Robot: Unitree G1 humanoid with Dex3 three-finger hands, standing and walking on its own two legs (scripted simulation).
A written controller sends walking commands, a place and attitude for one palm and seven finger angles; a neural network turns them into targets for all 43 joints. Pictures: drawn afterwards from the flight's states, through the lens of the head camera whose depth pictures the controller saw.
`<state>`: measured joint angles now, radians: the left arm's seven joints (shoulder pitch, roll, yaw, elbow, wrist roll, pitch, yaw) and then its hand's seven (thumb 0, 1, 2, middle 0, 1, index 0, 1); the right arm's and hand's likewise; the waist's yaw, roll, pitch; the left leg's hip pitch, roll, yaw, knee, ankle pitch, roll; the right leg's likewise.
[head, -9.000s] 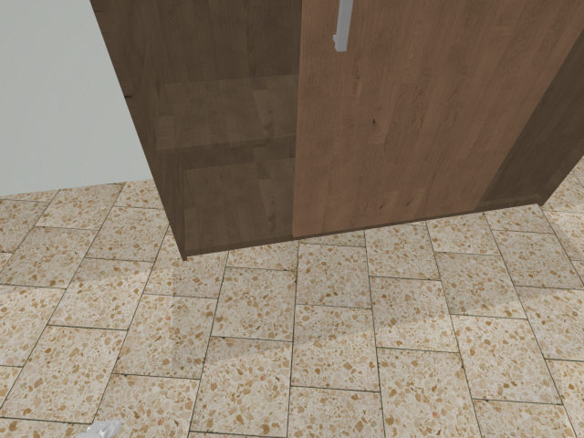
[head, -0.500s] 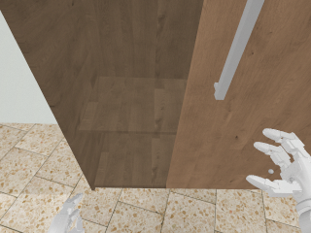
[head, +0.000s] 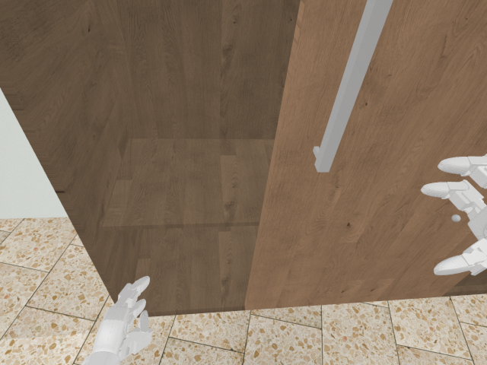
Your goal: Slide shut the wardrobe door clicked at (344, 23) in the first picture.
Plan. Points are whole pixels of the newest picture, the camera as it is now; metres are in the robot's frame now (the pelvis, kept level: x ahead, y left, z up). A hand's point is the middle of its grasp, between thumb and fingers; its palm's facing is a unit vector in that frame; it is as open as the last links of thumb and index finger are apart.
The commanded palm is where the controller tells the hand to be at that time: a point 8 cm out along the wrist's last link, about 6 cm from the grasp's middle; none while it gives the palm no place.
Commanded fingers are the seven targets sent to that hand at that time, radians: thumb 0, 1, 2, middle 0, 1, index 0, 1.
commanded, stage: raise the hand with hooked fingers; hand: right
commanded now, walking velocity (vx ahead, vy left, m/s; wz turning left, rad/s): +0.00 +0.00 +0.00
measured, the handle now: (342, 90) +0.49 -0.16 +0.25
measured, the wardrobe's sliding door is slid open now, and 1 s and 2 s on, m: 0.46 0.46 0.46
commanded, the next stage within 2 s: move the hooked fingers beside the handle in 0.66 s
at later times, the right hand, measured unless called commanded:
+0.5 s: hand (452, 191) +0.29 -0.27 +0.22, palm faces +0.00 +0.99 -0.13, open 14.0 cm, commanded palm +0.25 -0.31 +0.23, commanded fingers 0.00 0.50 -0.30 0.30 1.20 0.30 1.20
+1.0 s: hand (450, 183) +0.30 -0.27 +0.22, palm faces +0.00 +0.99 -0.12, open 14.0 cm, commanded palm +0.28 -0.31 +0.23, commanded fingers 0.00 0.50 -0.30 0.30 1.20 0.30 1.20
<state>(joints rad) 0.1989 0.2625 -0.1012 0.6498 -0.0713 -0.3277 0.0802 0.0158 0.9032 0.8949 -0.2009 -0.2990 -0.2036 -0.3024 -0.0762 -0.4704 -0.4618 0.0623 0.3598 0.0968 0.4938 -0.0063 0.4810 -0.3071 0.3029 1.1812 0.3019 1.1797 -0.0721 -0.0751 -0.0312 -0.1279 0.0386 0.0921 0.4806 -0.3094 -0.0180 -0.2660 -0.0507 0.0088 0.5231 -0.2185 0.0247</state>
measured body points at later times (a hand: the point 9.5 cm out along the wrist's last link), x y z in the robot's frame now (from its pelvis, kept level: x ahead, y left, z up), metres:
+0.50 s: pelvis +0.01 +0.01 +0.00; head -0.02 +0.03 +0.45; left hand +0.19 +0.25 -0.07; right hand +0.28 -0.32 +0.23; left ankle -0.03 +0.13 -0.74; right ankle +0.04 -0.14 -0.74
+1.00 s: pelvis +0.01 +0.00 +0.00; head -0.01 +0.03 +0.45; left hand +0.20 +0.22 -0.07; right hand +0.29 -0.32 +0.23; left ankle -0.03 +0.13 -0.74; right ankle +0.04 -0.14 -0.74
